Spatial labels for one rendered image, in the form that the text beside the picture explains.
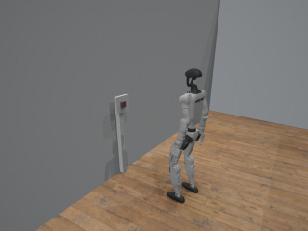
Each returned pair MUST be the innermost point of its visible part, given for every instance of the robot right forearm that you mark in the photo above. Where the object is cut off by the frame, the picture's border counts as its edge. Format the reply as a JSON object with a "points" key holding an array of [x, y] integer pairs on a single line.
{"points": [[202, 123]]}

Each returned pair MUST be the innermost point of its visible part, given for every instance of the robot left forearm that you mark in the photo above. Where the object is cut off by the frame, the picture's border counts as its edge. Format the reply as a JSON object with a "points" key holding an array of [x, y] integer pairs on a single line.
{"points": [[181, 134]]}

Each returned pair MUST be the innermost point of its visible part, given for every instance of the button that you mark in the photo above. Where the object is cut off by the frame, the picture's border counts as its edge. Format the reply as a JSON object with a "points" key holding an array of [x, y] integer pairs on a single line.
{"points": [[123, 104]]}

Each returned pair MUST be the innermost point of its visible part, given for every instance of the right robot upper arm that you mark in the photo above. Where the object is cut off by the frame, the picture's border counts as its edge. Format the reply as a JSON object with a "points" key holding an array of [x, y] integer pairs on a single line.
{"points": [[205, 110]]}

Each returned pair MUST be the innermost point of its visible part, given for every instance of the left robot upper arm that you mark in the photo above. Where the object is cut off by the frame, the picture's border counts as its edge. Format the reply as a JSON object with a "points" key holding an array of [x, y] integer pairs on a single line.
{"points": [[184, 102]]}

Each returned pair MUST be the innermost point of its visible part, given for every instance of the left robot hand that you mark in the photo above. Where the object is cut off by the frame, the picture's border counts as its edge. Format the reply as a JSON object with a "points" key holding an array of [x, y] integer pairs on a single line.
{"points": [[176, 153]]}

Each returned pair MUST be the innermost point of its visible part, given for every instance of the right robot hand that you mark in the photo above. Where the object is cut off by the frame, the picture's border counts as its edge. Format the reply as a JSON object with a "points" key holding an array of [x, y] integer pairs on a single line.
{"points": [[202, 137]]}

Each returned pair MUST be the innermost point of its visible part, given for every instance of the robot torso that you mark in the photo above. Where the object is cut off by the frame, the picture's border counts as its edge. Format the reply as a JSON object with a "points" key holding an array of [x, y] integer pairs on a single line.
{"points": [[196, 110]]}

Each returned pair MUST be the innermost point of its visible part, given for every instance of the panel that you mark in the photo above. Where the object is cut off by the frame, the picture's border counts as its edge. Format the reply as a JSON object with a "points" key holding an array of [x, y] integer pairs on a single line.
{"points": [[119, 115]]}

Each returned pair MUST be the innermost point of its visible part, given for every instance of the right robot thigh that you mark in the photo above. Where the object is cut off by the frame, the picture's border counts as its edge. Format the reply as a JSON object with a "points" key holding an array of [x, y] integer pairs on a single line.
{"points": [[188, 159]]}

